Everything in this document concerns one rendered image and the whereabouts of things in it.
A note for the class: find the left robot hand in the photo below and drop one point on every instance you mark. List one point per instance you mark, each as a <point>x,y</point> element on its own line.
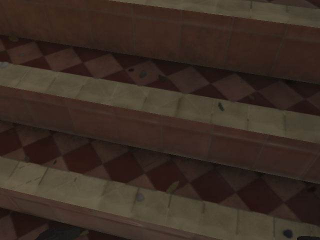
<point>63,233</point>

